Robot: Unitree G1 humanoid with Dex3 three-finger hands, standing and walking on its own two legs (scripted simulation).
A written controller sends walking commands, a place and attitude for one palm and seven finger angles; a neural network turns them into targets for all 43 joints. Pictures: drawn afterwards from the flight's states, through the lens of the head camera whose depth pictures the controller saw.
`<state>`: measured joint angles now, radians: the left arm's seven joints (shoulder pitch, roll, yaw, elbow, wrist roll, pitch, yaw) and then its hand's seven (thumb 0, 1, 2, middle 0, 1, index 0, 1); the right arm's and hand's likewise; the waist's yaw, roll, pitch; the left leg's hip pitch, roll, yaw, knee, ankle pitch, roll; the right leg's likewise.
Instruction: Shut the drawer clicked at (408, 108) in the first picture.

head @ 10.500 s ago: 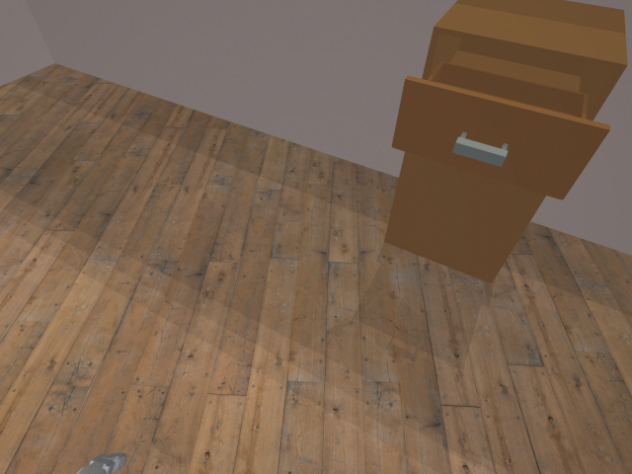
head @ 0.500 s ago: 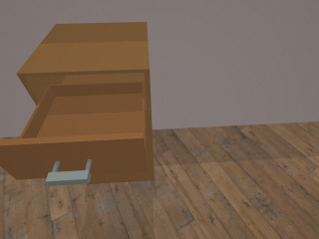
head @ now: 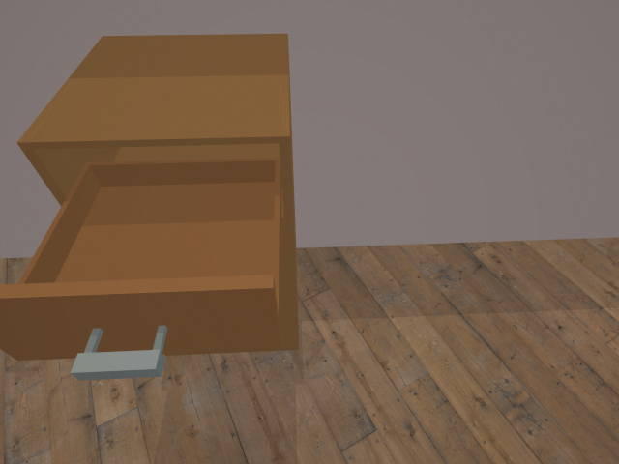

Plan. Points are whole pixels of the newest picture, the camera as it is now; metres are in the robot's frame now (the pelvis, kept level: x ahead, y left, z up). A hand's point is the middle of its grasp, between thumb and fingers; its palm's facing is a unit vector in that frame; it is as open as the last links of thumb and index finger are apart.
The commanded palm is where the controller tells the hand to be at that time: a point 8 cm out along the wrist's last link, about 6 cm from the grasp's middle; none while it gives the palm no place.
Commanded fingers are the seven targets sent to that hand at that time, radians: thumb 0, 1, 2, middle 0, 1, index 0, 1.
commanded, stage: come to a stop and stand still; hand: left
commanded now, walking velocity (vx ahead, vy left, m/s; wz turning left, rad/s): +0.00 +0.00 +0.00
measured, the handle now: (124, 349) +0.26 +0.27 -0.01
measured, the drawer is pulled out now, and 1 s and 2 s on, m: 0.30 0.30 0.29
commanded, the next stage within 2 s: look again from close up in 0.64 s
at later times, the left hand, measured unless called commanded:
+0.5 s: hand out of the picture -0.01 +0.15 -0.18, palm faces +0.06 -0.98 -0.18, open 7.4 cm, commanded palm none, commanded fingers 0.00 0.90 0.90 -0.20 -0.30 -0.20 -0.30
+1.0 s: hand out of the picture +0.01 +0.19 -0.19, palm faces +0.00 -0.98 -0.18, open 7.4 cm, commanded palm none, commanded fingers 0.00 0.90 0.90 -0.20 -0.30 -0.20 -0.30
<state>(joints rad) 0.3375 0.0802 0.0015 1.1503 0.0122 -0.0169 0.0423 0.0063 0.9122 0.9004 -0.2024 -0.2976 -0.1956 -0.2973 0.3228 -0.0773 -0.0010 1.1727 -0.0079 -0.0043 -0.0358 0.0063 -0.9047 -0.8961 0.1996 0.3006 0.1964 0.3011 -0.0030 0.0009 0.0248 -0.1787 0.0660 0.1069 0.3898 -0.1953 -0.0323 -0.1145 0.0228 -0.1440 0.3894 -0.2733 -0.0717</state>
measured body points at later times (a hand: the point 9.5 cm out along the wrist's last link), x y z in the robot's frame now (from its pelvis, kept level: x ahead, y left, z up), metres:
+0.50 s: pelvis +0.03 -0.01 +0.00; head +0.04 -0.01 +0.45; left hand -0.01 +0.20 -0.16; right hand +0.00 -0.21 -0.17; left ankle +0.01 +0.14 -0.74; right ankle -0.03 -0.06 -0.74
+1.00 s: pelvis +0.01 +0.03 -0.01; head +0.01 +0.04 +0.44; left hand +0.01 +0.24 -0.18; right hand +0.02 -0.20 -0.17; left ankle +0.02 +0.12 -0.74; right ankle -0.03 -0.06 -0.74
